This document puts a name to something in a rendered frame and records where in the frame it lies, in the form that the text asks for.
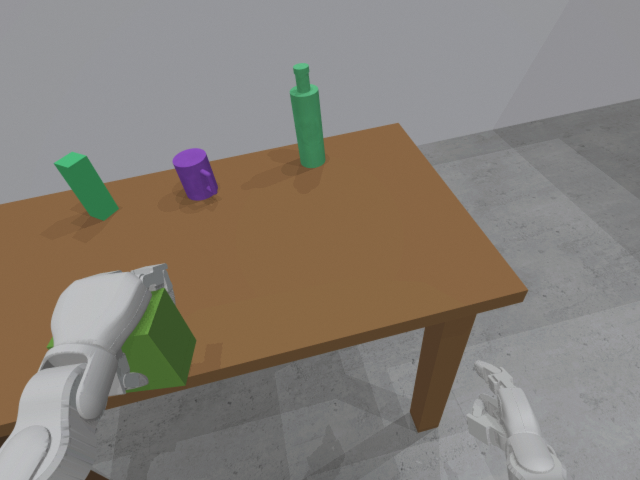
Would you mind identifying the robot right hand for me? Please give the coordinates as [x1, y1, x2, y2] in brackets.
[467, 360, 543, 451]

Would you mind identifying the sponge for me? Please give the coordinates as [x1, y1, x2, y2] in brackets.
[46, 288, 196, 393]

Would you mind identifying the robot left hand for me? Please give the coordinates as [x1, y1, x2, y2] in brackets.
[51, 263, 176, 397]

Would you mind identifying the table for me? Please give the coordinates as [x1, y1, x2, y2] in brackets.
[0, 123, 528, 480]

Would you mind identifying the robot right forearm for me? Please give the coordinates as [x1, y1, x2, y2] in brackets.
[505, 433, 567, 480]

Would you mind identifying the robot left forearm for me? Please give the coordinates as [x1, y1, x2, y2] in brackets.
[0, 343, 118, 480]

